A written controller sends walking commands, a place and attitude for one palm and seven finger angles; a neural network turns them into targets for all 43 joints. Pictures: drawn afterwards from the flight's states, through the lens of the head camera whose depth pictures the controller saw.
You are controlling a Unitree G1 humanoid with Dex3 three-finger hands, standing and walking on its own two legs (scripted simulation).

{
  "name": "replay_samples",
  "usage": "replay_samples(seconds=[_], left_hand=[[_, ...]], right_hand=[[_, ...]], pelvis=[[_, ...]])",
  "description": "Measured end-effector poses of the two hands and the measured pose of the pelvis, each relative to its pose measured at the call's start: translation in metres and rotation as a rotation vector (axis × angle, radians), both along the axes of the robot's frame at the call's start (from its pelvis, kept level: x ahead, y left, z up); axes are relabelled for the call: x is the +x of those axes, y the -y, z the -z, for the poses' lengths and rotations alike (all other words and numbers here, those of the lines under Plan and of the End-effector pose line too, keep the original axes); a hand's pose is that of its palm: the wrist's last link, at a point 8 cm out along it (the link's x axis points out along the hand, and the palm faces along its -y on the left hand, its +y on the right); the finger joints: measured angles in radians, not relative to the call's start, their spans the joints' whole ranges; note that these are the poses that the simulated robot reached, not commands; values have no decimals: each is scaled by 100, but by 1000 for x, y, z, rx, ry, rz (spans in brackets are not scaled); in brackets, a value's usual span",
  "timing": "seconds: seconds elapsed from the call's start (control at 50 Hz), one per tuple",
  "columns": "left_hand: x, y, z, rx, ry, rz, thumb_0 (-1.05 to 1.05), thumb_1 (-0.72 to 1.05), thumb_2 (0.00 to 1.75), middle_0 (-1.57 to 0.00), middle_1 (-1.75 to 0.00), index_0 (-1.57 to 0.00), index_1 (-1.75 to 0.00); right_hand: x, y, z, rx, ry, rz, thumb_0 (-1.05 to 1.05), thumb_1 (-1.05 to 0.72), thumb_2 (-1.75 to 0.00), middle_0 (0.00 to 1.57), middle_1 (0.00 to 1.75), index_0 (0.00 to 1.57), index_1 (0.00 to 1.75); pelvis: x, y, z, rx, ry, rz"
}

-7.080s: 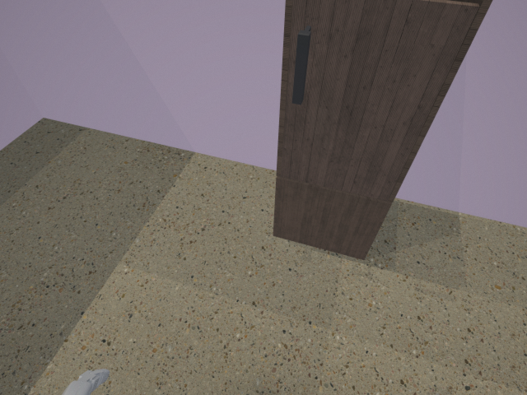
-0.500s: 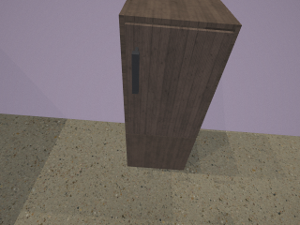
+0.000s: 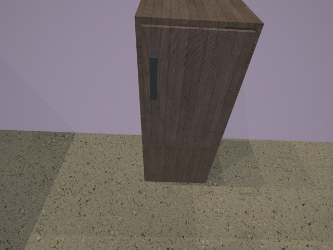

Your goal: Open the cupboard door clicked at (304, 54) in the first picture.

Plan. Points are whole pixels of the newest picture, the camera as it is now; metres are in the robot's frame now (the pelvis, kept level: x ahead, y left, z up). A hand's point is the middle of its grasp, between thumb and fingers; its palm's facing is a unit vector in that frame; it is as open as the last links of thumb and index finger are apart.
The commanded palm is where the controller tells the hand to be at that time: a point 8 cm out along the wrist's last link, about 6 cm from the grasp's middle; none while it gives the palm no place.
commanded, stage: shuffle to correct the standing spot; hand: left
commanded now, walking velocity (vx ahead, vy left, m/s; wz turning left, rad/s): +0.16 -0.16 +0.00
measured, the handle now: (153, 75) +0.67 +0.10 +0.08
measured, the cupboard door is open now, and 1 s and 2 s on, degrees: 0 0 0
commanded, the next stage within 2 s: come to a stop and stand still in 0.86 s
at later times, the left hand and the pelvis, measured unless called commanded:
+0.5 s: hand out of the picture +0.07 +0.19 -0.17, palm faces +0.01 -0.99 -0.16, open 7.3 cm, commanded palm none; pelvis +0.02 +0.00 +0.01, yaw -1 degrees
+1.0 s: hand out of the picture +0.14 +0.08 -0.19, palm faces +0.07 -0.98 -0.16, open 7.2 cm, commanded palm none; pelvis +0.12 -0.10 -0.01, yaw +1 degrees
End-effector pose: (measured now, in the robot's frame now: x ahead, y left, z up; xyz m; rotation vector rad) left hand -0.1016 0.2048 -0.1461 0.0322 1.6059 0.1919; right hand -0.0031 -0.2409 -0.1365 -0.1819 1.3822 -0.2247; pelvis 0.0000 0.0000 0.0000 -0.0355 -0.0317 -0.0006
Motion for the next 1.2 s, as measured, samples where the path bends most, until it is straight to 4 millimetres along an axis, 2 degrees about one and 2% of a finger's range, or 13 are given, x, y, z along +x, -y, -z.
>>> replay_samples(seconds=[0.1, 0.18, 0.28, 0.36, 0.44, 0.56, 0.68, 0.76, 0.86, 0.96, 1.02, 1.1, 1.2], left_hand=[[-22, 12, 3, -12, -30, -28, 1, 91, 90, -19, -29, -20, -29], [-4, 12, 14, -42, 21, -9, 1, 90, 90, -19, -29, -20, -29], [42, -2, 32, -66, 116, 36, 1, 90, 90, -19, -29, -20, -29], [97, -16, 21, -42, 224, 89, 1, 91, 90, -19, -29, -20, -29], [140, -31, 3, 16, 305, 116, 2, 93, 90, -19, -29, -20, -29], [194, -21, -12, 49, 357, 171, 1, 92, 90, -19, -29, -20, -29], [245, 26, -13, 47, 402, 211, 1, 91, 90, -19, -29, -20, -29], [256, 59, -3, 55, 436, 173, 1, 91, 90, -19, -29, -20, -29], [247, 66, -6, 97, 405, 91, -2, 95, 90, -20, -30, -21, -29], [234, 73, 7, 66, 307, 78, -1, 94, 90, -20, -29, -20, -29], [228, 78, 23, 26, 245, 62, -1, 93, 90, -19, -29, -20, -29], [232, 91, 20, 0, 185, 66, 0, 92, 90, -19, -29, -20, -29], [245, 105, 8, 33, 192, 49, 2, 93, 90, -19, -29, -20, -29]], right_hand=[[-8, -2, -5, 1, 3, 19, 1, -91, -90, 20, 30, 21, 30], [-11, -13, -3, 7, 25, 25, 1, -91, -90, 19, 30, 20, 30], [-24, -35, 9, 10, 26, 38, 1, -91, -90, 19, 30, 20, 30], [-43, -48, 2, 39, -14, 72, 0, -91, -90, 20, 30, 21, 30], [-56, -50, -6, 63, -59, 100, 1, -91, -90, 20, 30, 21, 30], [-66, -30, -10, 76, -117, 149, 1, -91, -90, 20, 30, 21, 30], [-59, 17, -1, 83, -186, 172, 1, -91, -90, 20, 30, 21, 30], [-32, 59, 15, 67, -218, 123, 1, -91, -90, 20, 30, 21, 30], [50, 95, 9, 23, -93, 39, 1, -91, -90, 19, 30, 20, 30], [138, 102, 0, -5, 85, -30, 1, -92, -90, 19, 30, 20, 30], [176, 97, 1, -16, 168, -60, 0, -92, -90, 19, 30, 20, 30], [200, 91, -3, -4, 186, -63, 0, -92, -90, 19, 30, 20, 30], [215, 104, 3, 16, 131, -76, 0, -95, -90, 20, 30, 21, 30]], pelvis=[[-5, 3, -1, 3, -3, -7], [-4, -3, 4, -13, -4, -23], [-2, -13, 16, -4, -8, -10], [2, -11, 6, 13, -14, 4], [9, -4, -4, 5, -20, 7], [23, 17, -8, 7, -32, 14], [47, 54, 1, 25, -51, 7], [63, 77, 13, 21, -46, -11], [85, 91, 6, 1, -44, -37], [109, 97, 7, -13, -45, -36], [126, 97, 16, -18, -40, -22], [142, 103, 10, 13, -28, -9], [154, 115, 5, 25, -15, -23]])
